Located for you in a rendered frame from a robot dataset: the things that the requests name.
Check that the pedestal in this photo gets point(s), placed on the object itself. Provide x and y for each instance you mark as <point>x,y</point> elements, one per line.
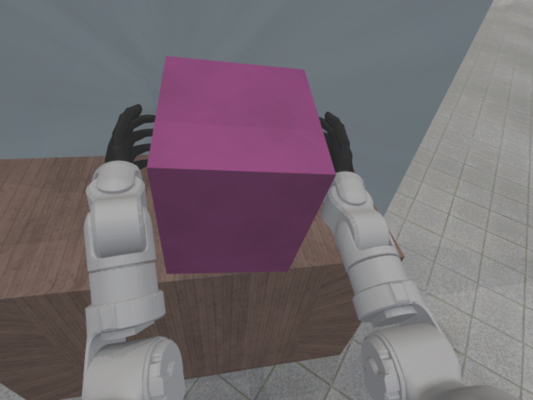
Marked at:
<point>221,322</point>

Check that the left robot hand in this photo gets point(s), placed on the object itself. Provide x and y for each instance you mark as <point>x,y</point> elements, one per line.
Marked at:
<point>120,147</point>

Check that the right robot hand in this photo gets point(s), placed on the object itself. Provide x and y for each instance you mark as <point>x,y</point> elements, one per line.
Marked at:
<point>337,142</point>

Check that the left robot forearm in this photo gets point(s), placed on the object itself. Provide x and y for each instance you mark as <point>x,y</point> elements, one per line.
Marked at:
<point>124,294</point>

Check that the right robot forearm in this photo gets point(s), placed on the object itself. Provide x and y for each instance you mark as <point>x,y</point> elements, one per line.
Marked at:
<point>383,293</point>

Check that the carton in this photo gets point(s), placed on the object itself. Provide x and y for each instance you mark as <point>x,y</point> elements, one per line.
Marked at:
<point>238,166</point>

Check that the robot left upper arm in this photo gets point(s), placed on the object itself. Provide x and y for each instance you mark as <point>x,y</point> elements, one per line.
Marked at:
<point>143,369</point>

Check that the robot right upper arm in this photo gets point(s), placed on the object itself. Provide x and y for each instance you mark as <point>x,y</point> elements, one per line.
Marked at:
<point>415,362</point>

